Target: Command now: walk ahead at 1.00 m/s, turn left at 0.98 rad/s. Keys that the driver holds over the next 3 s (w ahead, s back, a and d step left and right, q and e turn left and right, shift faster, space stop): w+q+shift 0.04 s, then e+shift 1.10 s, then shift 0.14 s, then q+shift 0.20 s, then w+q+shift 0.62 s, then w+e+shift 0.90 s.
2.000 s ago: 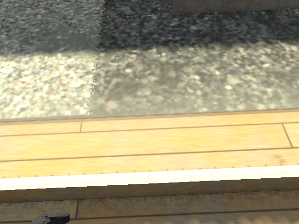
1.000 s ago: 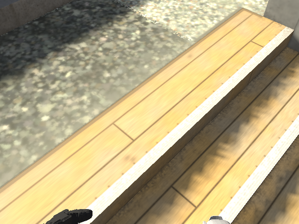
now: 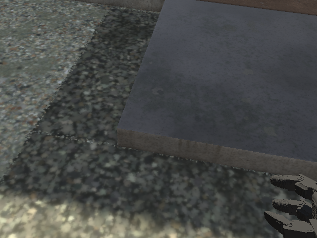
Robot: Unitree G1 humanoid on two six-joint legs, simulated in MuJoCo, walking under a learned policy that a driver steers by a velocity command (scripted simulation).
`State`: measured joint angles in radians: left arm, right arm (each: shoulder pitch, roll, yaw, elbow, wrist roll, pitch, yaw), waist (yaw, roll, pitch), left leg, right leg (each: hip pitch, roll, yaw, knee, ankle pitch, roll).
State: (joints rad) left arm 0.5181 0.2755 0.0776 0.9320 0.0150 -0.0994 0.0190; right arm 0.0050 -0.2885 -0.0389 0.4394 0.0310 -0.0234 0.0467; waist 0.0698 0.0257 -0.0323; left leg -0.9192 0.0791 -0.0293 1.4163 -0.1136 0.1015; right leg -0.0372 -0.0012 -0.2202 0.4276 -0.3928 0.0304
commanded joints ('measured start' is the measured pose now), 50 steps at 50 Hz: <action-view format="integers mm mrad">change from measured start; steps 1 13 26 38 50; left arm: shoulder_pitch -206 -156 -283 -363 -374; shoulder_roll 114 94 66 157 191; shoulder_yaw -4 -34 1 52 73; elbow -120 -170 -266 -422 -467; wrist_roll -2 -64 -23 -35 -28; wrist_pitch -46 -11 96 93 147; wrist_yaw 16 -3 -51 6 25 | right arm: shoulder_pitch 27 285 71 16 3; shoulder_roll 7 -83 -106 -83 -63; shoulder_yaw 23 -28 -55 -49 -50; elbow -25 132 221 175 222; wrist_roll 4 -54 -20 -52 -24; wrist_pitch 5 -66 -39 -2 -10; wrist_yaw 10 -20 -91 -84 -73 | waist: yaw -78 -134 -47 -91 -44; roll -21 -47 76 -90 -197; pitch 125 -234 -39 -126 -104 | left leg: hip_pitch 125 1054 754 279 462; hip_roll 51 287 211 -83 -170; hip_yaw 37 -292 228 -121 -134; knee -262 -967 -1072 -294 -756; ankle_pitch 92 709 361 -293 -182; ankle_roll -25 231 69 -132 -150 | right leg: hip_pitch -146 -627 -457 -163 -208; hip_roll -181 -78 -106 -163 -66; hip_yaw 62 354 187 694 785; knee -286 975 337 -104 -49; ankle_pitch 347 -59 377 348 228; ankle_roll -99 2 -2 -257 -198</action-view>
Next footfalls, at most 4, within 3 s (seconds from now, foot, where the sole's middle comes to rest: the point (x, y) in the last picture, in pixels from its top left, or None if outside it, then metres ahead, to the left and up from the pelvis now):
0.18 left None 0.35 0.11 -0.76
0.62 right None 0.51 -0.14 -0.76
1.08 left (163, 218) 0.62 0.02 -0.76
1.46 right None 0.40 -0.13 -0.76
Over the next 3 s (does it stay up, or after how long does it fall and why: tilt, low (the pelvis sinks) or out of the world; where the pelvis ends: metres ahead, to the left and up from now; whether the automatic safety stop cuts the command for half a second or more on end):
stays up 1.53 -0.21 0.14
